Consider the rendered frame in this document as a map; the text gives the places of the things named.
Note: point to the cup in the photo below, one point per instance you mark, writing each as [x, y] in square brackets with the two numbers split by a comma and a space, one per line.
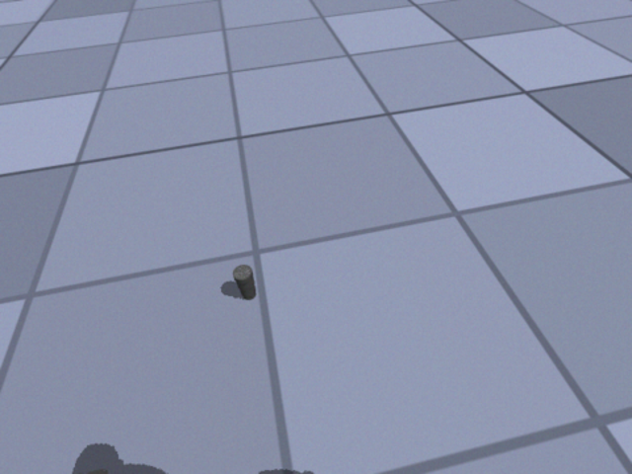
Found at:
[243, 275]

